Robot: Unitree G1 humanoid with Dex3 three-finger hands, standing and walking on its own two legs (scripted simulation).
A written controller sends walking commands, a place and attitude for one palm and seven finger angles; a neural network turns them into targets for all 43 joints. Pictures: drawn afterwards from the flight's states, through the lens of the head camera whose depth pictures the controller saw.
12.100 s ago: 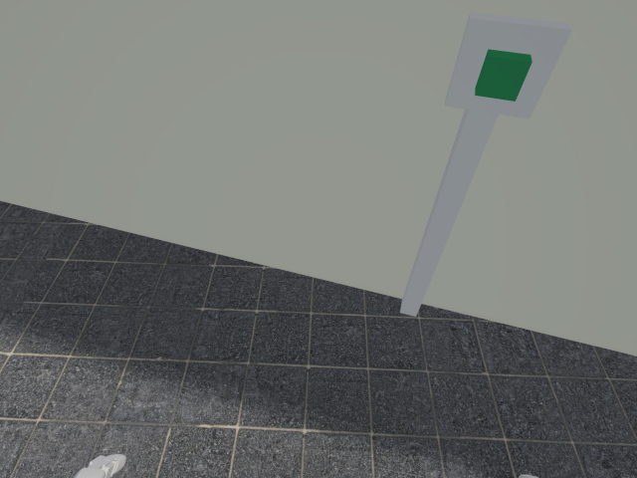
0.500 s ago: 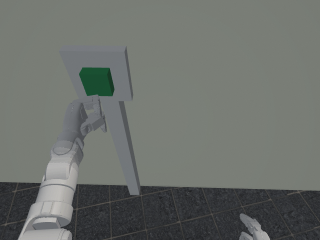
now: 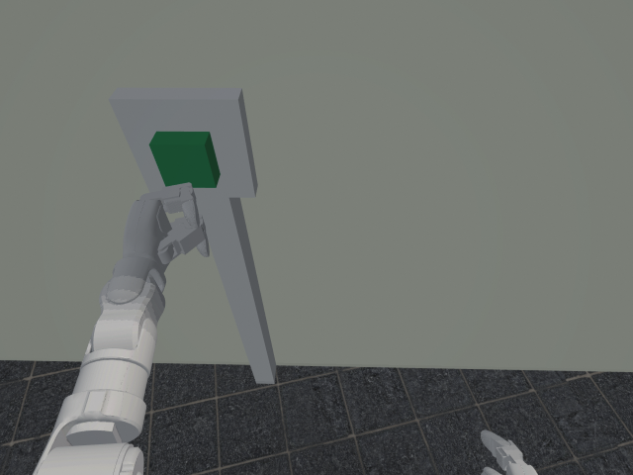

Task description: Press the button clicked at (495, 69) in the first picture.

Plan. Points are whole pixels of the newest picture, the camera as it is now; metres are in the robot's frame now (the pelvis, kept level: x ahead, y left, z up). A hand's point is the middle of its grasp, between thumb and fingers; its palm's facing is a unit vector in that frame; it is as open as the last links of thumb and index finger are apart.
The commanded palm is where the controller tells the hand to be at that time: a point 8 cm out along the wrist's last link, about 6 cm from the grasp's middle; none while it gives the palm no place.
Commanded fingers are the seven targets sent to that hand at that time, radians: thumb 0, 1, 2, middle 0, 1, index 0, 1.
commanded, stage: aim a knuckle at the button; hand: left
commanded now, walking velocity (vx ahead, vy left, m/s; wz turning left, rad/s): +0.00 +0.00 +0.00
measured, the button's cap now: (187, 158) +0.48 +0.20 +0.16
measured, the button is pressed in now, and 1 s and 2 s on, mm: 0 1 12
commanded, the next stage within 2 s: press the button with the knuckle in 0.24 s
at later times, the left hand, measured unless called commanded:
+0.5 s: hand (207, 227) +0.39 +0.16 +0.12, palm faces +0.04 -1.00 -0.01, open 3.1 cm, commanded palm +0.37 +0.21 +0.13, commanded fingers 0.00 0.90 0.90 -1.30 -1.50 -1.30 -1.50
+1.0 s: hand (205, 207) +0.42 +0.17 +0.13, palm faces +0.05 -1.00 +0.00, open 3.1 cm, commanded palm +0.40 +0.21 +0.13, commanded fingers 0.00 0.90 0.90 -1.30 -1.50 -1.30 -1.50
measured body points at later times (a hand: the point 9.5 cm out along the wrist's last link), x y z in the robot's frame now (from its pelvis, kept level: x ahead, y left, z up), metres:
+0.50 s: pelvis +0.00 +0.00 +0.00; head +0.01 -0.01 +0.45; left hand +0.38 +0.21 +0.12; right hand +0.14 -0.24 -0.10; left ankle +0.01 +0.11 -0.73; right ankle -0.01 -0.10 -0.73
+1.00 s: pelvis +0.00 +0.00 +0.00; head +0.02 +0.00 +0.45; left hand +0.41 +0.22 +0.13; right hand +0.10 -0.25 -0.11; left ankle +0.01 +0.11 -0.73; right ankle -0.01 -0.10 -0.73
